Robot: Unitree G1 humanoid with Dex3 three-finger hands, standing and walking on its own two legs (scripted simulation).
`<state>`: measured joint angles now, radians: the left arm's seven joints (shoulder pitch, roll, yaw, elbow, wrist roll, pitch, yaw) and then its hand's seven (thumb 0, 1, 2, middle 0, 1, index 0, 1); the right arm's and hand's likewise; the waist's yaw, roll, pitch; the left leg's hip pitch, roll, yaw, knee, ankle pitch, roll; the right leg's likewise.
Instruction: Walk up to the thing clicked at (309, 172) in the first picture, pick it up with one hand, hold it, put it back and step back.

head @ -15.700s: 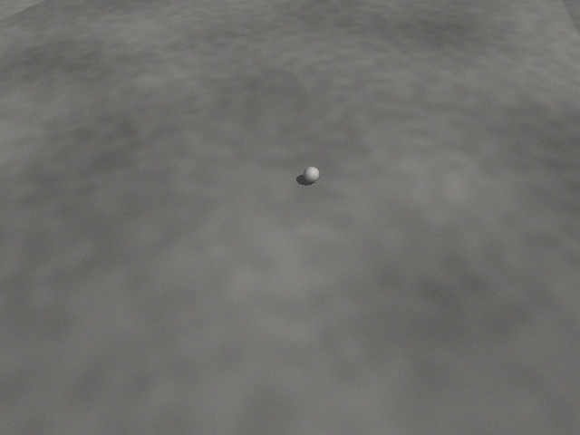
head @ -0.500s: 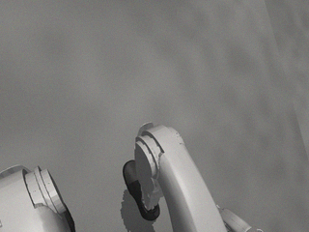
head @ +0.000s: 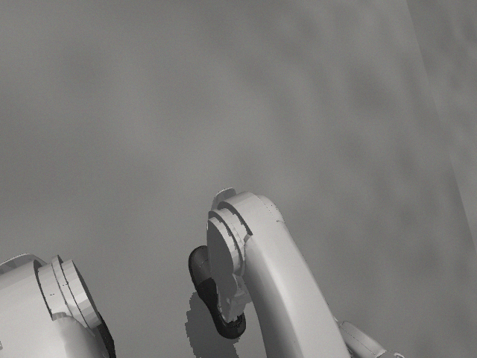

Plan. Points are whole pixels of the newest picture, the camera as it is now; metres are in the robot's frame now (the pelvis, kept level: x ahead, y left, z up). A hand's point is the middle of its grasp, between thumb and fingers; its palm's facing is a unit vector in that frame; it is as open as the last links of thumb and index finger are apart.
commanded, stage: close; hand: left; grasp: from above
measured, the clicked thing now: out of the picture +0.45 +0.33 -0.26
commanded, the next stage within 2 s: settle in 0.28 s
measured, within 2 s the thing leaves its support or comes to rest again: leaves its support in 0.66 s
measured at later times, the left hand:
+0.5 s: hand out of the picture +0.43 +0.32 -0.24, palm faces -0.42 -0.16 -0.89, open 10.0 cm
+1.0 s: hand out of the picture +0.43 +0.34 -0.17, palm faces -0.41 -0.12 -0.91, open 10.0 cm
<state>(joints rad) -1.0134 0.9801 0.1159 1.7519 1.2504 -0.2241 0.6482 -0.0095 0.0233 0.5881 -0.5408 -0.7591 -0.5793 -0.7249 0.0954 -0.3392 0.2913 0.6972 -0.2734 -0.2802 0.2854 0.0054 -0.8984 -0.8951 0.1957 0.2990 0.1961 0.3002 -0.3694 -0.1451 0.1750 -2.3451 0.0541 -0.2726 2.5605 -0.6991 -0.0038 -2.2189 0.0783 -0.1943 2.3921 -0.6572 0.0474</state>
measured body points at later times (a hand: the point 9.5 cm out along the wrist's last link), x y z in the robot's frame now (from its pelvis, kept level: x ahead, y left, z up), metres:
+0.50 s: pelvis +0.00 +0.00 +0.00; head +0.26 +0.13 +0.34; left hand +0.45 +0.33 -0.19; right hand +0.05 -0.24 -0.05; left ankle +0.07 +0.13 -0.27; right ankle +0.12 -0.11 -0.27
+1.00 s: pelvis +0.00 +0.00 +0.01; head +0.23 +0.10 +0.39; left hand +0.45 +0.34 -0.12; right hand +0.08 -0.26 -0.07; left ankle +0.07 +0.13 -0.27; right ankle +0.12 -0.11 -0.27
